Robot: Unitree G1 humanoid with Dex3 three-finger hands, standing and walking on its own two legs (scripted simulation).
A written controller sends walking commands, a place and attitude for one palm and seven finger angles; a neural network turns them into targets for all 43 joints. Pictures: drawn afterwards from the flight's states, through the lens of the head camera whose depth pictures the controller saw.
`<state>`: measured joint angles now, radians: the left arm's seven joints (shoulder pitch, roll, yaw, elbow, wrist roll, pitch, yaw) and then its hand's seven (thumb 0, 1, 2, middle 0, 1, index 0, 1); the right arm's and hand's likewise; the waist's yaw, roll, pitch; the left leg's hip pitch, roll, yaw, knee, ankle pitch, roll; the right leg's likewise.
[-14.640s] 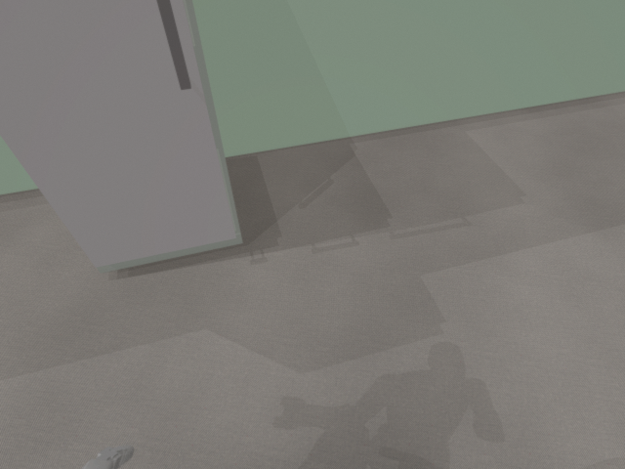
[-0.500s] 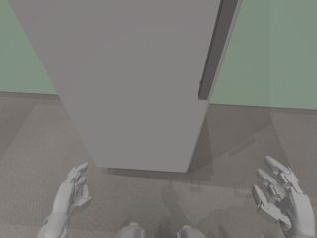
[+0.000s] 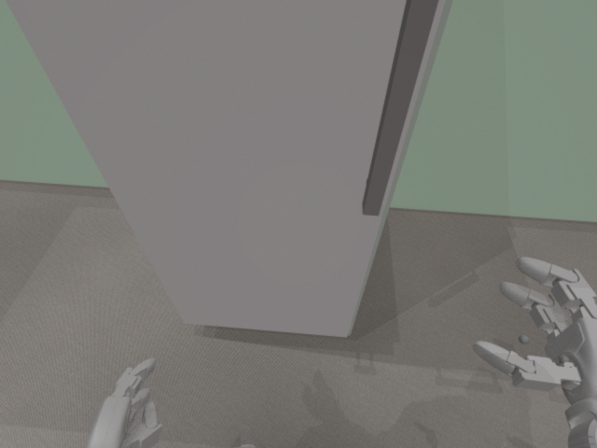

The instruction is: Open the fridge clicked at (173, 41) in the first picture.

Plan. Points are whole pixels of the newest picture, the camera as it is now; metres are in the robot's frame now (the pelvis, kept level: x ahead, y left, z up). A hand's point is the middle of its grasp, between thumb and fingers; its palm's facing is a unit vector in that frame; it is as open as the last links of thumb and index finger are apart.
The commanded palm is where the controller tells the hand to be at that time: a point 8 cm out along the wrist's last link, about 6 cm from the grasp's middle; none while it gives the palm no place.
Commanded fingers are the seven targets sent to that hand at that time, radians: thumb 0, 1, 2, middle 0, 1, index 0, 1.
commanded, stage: raise the hand to about handle height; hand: right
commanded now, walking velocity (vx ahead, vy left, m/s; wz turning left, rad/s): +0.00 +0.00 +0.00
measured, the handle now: (396, 86) +0.50 -0.09 +0.24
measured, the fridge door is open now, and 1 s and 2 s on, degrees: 0 0 0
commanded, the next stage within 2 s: move the hooked fingers beside the handle in 1.16 s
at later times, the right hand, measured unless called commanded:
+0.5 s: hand out of the picture +0.27 -0.28 +0.17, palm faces +0.15 +0.99 -0.05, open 13.9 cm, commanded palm +0.23 -0.32 +0.17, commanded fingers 0.00 0.50 -0.30 0.30 1.20 0.30 1.20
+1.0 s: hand (596, 268) +0.27 -0.27 +0.18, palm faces +0.16 +0.99 -0.03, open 14.0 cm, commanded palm +0.23 -0.31 +0.19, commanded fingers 0.00 0.50 -0.30 0.30 1.20 0.30 1.20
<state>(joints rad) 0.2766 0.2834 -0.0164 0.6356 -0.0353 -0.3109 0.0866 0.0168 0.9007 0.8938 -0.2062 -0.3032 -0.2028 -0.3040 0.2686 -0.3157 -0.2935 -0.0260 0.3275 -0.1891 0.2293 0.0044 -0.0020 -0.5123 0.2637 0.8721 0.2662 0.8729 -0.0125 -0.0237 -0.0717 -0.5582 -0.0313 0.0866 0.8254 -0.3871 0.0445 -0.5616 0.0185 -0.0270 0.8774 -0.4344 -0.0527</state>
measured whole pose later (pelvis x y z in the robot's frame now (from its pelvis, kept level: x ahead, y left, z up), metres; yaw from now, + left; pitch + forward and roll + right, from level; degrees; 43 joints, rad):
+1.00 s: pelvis -0.01 +0.01 +0.03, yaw +0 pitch -2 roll +1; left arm 0.18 0.27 -0.05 0.66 -0.08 -0.20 0.12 0.02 0.90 0.89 -0.20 -0.30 -0.20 -0.30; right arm -0.07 -0.42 -0.41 0.10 0.32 0.18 0.29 -0.01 0.50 -0.30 0.30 1.20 0.30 1.20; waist -0.06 -0.03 -0.02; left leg -0.25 -0.05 0.07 0.53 -0.25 0.05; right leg -0.25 0.01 -0.03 0.59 -0.30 -0.04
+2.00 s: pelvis +0.01 +0.01 +0.04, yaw +1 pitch -1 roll +1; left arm 0.20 0.25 -0.05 0.69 -0.07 -0.14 0.12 0.02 0.90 0.89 -0.21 -0.30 -0.20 -0.30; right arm -0.28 -0.34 -0.27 0.22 0.25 0.20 0.17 -0.01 0.50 -0.30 0.30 1.20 0.30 1.20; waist -0.03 -0.03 -0.04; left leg -0.24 -0.05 0.06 0.50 -0.24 0.05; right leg -0.24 0.02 -0.03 0.54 -0.29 -0.04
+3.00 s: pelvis +0.01 +0.00 +0.03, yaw +2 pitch +5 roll +1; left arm 0.31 0.24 -0.02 0.72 -0.05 -0.11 0.06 0.01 0.90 0.89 -0.20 -0.30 -0.20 -0.30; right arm -0.68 -0.32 -0.25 0.74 0.16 -0.02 0.04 -0.01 0.50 -0.30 0.30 1.20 0.30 1.20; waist 0.05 -0.02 -0.06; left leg -0.38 -0.05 0.04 0.53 -0.24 0.05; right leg -0.38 0.01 -0.05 0.59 -0.31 -0.05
